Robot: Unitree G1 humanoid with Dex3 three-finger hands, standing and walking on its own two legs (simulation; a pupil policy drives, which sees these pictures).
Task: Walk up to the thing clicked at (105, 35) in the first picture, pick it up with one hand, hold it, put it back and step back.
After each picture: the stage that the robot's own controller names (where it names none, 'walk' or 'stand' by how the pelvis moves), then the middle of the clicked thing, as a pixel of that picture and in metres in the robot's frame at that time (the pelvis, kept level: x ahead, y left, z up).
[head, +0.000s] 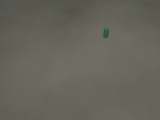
stand; (106, 33) +1.65 -0.29 -0.72
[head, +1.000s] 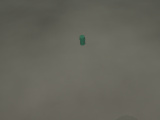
walk; (82, 40) +1.53 +0.11 -0.70
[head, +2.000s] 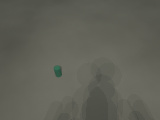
walk; (57, 71) +1.00 +0.34 -0.71
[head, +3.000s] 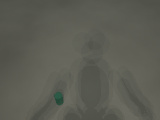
walk; (59, 98) +0.65 +0.25 -0.69
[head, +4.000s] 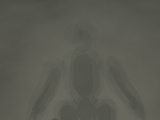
stand; out of the picture +0.40 +0.25 -0.70
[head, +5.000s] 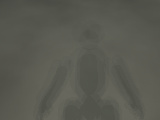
stand; out of the picture +0.38 +0.22 -0.72
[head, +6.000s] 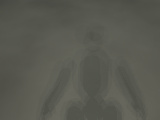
stand; out of the picture +0.38 +0.22 -0.73
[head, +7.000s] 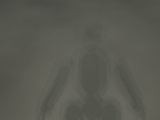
stand; out of the picture +0.37 +0.24 -0.73
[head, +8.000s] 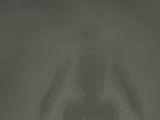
stand; out of the picture +0.36 +0.25 -0.73
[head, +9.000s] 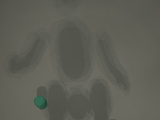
go down; (41, 102) +0.40 +0.25 -0.56
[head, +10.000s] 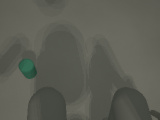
go down; (28, 69) +0.44 +0.27 -0.32
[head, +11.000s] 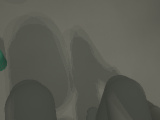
close in; out of the picture +0.43 +0.30 -0.25
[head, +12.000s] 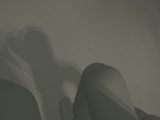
close; out of the picture +0.42 +0.32 -0.22
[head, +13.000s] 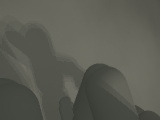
lift; out of the picture +0.40 +0.32 -0.22
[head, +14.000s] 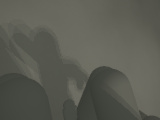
lift; out of the picture +0.35 +0.29 -0.22
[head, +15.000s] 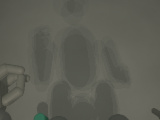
close; out of the picture +0.30 +0.26 -0.52
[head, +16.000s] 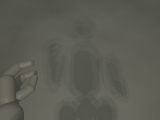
go down; out of the picture +0.27 +0.26 -0.68
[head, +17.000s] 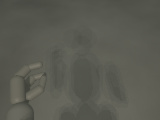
stand; out of the picture +0.26 +0.26 -0.69
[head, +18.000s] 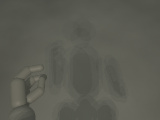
stand; out of the picture +0.27 +0.26 -0.68
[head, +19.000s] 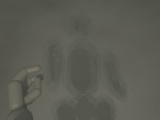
stand; out of the picture +0.28 +0.26 -0.67
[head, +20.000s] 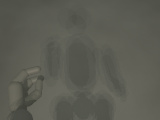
stand; out of the picture +0.27 +0.26 -0.66
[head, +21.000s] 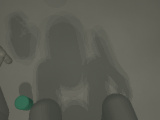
crouch; (24, 103) +0.32 +0.27 -0.40
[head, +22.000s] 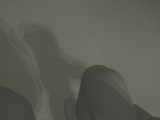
lower; out of the picture +0.30 +0.31 -0.23
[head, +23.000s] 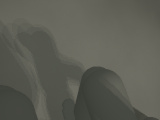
lower; out of the picture +0.29 +0.31 -0.24
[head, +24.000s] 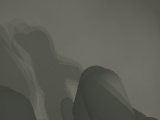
lower; out of the picture +0.29 +0.31 -0.24
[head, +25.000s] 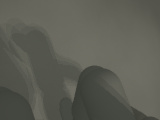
lower; out of the picture +0.29 +0.31 -0.24
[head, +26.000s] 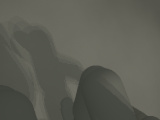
loosen; out of the picture +0.29 +0.31 -0.24
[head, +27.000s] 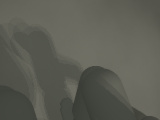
withdraw; out of the picture +0.29 +0.31 -0.24
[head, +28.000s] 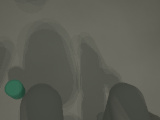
walk; (16, 90) +0.33 +0.27 -0.30
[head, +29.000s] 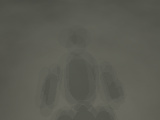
stand; out of the picture +0.26 +0.24 -0.65
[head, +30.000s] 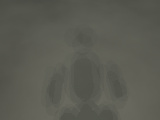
stand; out of the picture +0.28 +0.26 -0.67
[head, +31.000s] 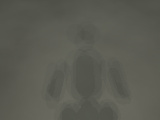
stand; out of the picture +0.28 +0.25 -0.67
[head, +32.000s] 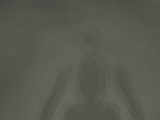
walk; out of the picture +0.29 +0.25 -0.72
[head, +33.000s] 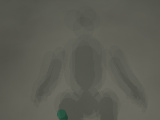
walk; (62, 116) +0.43 +0.21 -0.70
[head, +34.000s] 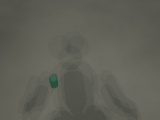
walk; (53, 82) +0.74 +0.24 -0.70
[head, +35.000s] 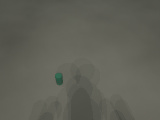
stand; (59, 79) +0.89 +0.25 -0.71
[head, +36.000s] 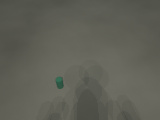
stand; (59, 82) +0.89 +0.27 -0.73
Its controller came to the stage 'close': yes
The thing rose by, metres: 0.03
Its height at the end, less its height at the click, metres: +0.00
